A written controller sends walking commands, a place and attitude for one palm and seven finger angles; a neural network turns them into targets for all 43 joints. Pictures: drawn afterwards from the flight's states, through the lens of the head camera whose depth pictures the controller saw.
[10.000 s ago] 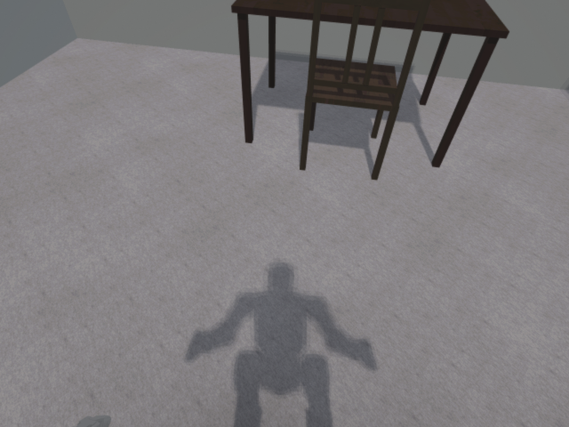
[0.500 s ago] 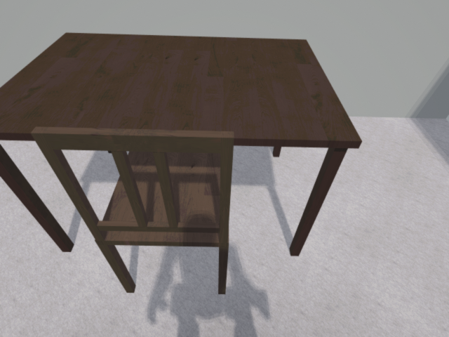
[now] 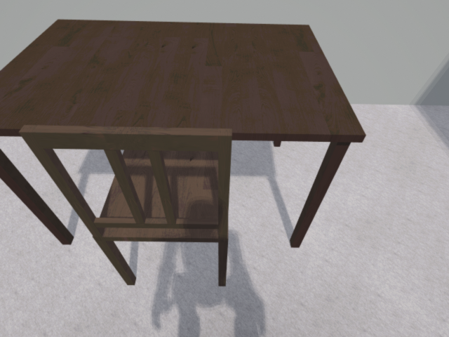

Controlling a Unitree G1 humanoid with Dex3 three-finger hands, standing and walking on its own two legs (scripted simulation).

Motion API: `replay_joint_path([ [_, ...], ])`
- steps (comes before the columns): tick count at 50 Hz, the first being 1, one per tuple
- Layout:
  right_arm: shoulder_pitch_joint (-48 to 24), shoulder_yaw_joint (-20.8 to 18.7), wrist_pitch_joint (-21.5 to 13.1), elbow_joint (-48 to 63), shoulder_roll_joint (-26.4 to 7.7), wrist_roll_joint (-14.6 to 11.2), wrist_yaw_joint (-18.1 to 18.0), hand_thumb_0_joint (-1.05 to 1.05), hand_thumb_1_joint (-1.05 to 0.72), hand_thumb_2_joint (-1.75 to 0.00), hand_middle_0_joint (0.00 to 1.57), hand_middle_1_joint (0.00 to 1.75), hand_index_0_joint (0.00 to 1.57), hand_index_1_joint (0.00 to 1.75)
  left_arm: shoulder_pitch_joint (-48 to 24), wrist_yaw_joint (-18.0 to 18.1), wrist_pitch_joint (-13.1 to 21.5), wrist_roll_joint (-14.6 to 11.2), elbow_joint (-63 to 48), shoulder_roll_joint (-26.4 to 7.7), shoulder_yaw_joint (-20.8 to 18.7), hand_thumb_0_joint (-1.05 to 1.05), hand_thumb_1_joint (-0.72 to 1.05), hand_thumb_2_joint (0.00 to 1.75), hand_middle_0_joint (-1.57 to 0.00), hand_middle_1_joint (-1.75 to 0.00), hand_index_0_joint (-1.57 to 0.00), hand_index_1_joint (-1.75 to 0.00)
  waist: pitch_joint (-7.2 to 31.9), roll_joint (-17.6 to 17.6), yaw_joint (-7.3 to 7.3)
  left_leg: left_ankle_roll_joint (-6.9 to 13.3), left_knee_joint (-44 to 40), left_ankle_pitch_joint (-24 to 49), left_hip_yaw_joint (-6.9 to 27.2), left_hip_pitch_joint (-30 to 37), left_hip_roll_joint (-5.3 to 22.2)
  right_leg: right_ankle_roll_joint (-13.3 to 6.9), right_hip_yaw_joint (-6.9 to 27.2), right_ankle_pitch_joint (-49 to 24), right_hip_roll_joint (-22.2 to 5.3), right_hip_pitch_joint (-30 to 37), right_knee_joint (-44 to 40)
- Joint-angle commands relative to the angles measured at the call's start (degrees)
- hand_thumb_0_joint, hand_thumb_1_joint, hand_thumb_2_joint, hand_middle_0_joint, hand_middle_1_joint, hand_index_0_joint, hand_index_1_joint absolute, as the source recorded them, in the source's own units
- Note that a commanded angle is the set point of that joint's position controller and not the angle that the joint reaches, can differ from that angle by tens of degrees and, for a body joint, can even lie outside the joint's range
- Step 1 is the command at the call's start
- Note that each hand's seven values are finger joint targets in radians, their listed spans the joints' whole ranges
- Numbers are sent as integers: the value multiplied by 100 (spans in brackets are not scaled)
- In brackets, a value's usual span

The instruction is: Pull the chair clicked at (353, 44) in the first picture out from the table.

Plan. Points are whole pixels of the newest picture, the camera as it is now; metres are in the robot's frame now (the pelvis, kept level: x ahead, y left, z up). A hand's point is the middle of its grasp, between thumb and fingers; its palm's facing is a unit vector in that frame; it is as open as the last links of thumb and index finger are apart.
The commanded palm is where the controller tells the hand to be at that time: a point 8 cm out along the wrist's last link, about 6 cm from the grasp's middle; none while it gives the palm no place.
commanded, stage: look again from close up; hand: left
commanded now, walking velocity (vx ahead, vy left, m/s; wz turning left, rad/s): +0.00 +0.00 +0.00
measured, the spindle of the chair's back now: (128, 189) +0.47 +0.28 -0.09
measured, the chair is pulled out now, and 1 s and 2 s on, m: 0.00 0.00 0.00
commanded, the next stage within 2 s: none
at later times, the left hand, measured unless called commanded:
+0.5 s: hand out of the picture +0.00 +0.15 -0.17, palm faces +0.03 -0.98 -0.18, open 7.4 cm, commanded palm none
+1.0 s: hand out of the picture -0.01 +0.14 -0.17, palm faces +0.04 -0.99 -0.16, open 7.4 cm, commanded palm none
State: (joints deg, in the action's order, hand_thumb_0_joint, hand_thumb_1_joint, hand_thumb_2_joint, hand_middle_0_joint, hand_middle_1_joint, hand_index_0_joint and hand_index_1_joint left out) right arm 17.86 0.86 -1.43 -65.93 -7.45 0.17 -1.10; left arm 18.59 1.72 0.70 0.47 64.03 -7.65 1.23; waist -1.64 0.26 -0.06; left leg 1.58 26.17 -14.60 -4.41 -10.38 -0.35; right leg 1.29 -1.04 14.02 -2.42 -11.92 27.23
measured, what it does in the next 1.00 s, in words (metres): stands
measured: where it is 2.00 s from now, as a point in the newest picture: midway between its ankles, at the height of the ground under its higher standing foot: outside the picture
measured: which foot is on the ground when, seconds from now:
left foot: down 0.00-1.00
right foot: down 0.00-1.00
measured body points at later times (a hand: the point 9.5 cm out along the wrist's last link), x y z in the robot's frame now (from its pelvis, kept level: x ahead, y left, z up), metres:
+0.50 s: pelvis +0.01 -0.01 +0.00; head +0.01 -0.01 +0.45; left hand +0.00 +0.21 -0.16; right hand +0.01 -0.22 -0.16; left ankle +0.00 +0.10 -0.74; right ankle +0.01 -0.13 -0.74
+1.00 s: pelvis +0.01 -0.02 +0.00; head +0.02 -0.02 +0.45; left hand -0.01 +0.19 -0.16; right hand +0.00 -0.23 -0.16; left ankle +0.00 +0.10 -0.74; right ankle +0.01 -0.13 -0.74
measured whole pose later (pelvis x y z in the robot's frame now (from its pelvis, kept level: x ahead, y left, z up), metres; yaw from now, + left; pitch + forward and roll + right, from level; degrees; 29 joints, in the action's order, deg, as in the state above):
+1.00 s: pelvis +0.01 -0.02 +0.00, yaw +0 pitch -1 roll +0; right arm 16.6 0.6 -1.4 -66.7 -7.1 0.3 -1.6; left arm 18.7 1.8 1.0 0.6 64.2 -7.4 0.7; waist -1.0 0.4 -0.4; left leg 0.1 24.2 -14.5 -3.6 -8.6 0.8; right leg 0.0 -1.8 14.4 -1.2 -10.1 25.7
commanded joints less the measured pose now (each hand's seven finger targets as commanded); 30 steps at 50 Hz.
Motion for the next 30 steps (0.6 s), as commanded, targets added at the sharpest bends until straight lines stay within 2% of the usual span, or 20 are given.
replay_joint_path([
  [1, 257, -82, -81, 150, -531, 12, -51, 0, -90, -90, 20, 30, 20, 30, 371, 76, 99, 17, -139, -555, -104, 0, 90, 90, -20, -30, -20, -30, -322, 10, -18, 45, -640, 592, 588, -225, 555, -270, 381, -637, -354, -62, -434],
  [7, 181, -83, -69, 126, -502, 20, -55, 0, -90, -90, 20, 30, 20, 30, 348, 77, 95, 20, -131, -529, -109, 0, 90, 90, -20, -30, -20, -30, -409, -23, -18, 33, -667, 548, 582, -191, 544, -273, 422, -600, -351, -143, -486],
  [10, 168, -84, -69, 137, -495, 16, -57, 0, -90, -90, 20, 30, 20, 30, 338, 68, 98, 17, -147, -543, -112, 0, 90, 90, -20, -30, -20, -30, -367, 37, -23, 47, -677, 600, 574, -145, 557, -272, 412, -651, -341, -90, -511],
  [14, 167, -77, -92, 128, -530, 22, -59, 0, -90, -90, 20, 30, 20, 30, 328, 70, 112, 17, -164, -568, -128, 0, 90, 90, -20, -30, -20, -30, -175, -61, -21, 41, -648, 819, 581, -33, 561, -278, 402, -864, -374, 25, -469],
  [16, 123, -82, -81, 135, -536, 21, -64, 0, -90, -90, 20, 30, 20, 30, 312, 67, 104, 18, -163, -557, -128, 0, 90, 90, -20, -30, -20, -30, -297, -2, -31, 36, -655, 754, 573, -87, 557, -276, 406, -829, -366, -17, -501],
  [18, 140, -78, -87, 132, -545, 22, -64, 0, -90, -90, 20, 30, 20, 30, 310, 67, 111, 17, -155, -565, -133, 0, 90, 90, -20, -30, -20, -30, -190, -15, -17, 32, -654, 833, 569, -7, 572, -275, 396, -908, -374, 24, -486],
  [20, 112, -81, -74, 123, -521, 16, -67, 0, -90, -90, 20, 30, 20, 30, 312, 64, 97, 16, -148, -565, -123, 0, 90, 90, -20, -30, -20, -30, -312, -49, -27, 40, -697, 757, 576, -46, 570, -274, 393, -809, -345, -17, -524],
  [25, 112, -78, -65, 109, -516, 14, -61, 0, -90, -90, 20, 30, 20, 30, 348, 61, 101, 20, -145, -577, -129, 0, 90, 90, -20, -30, -20, -30, -319, 26, -38, 31, -711, 656, 568, -42, 558, -274, 395, -710, -354, -28, -584],
  [29, 135, -80, -76, 101, -522, 22, -63, 0, -90, -90, 20, 30, 20, 30, 368, 64, 118, 15, -131, -550, -131, 0, 90, 90, -20, -30, -20, -30, -180, -2, -31, 19, -656, 789, 550, 34, 556, -287, 401, -876, -382, 30, -557],
  [30, 132, -78, -65, 90, -490, 13, -68, 0, -90, -90, 20, 30, 20, 30, 352, 63, 111, 14, -139, -567, -129, 0, 90, 90, -20, -30, -20, -30, -258, 48, -24, 21, -687, 726, 563, -17, 560, -292, 405, -806, -355, 21, -584],
])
